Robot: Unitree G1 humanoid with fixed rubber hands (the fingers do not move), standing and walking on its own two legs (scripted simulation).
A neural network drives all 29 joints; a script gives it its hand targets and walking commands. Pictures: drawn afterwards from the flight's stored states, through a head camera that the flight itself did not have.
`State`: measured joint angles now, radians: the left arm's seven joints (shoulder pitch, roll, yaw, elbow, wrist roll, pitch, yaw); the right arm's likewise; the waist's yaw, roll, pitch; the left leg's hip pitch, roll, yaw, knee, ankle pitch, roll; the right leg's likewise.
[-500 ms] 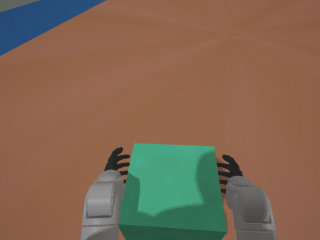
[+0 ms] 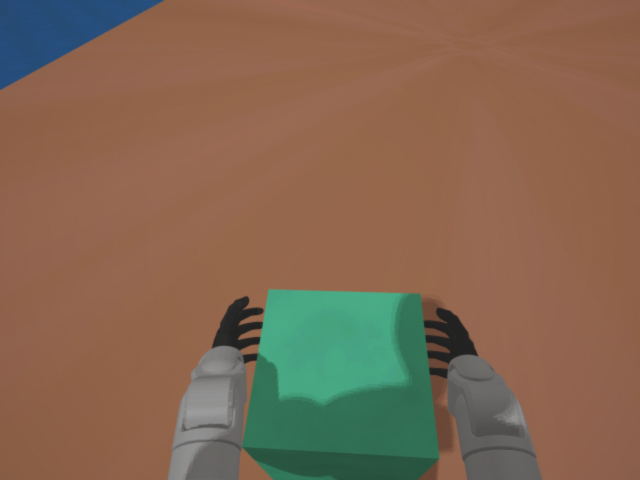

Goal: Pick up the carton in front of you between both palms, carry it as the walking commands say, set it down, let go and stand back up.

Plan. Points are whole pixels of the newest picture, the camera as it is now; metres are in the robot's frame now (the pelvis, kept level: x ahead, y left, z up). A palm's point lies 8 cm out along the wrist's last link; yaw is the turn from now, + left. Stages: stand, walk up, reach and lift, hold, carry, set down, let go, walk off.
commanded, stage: carry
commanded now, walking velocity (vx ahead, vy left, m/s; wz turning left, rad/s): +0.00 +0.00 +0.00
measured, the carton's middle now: (341, 394) +0.30 +0.01 -0.08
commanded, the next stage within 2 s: none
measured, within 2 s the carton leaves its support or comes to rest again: neither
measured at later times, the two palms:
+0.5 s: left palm (260, 292) +0.39 +0.12 +0.05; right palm (469, 299) +0.38 -0.18 +0.04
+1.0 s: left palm (258, 207) +0.62 +0.16 +0.03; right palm (417, 215) +0.59 -0.14 +0.02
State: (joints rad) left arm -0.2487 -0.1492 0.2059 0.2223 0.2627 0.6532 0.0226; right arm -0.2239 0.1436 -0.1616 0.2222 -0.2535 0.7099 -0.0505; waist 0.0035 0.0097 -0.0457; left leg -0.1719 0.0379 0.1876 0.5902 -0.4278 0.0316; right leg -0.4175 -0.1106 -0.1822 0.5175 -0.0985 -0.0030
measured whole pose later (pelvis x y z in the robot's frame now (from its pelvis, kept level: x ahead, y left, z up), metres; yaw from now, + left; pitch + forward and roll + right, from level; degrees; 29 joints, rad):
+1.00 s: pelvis +0.32 +0.02 +0.02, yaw -3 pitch +4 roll -1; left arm -0.20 -0.14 0.17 0.16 0.24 0.65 0.05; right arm -0.17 0.14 -0.13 0.18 -0.21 0.69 -0.06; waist 0.00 -0.02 0.00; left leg -0.28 0.07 0.23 0.36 -0.14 0.05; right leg -0.39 -0.06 -0.11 0.75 -0.45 0.02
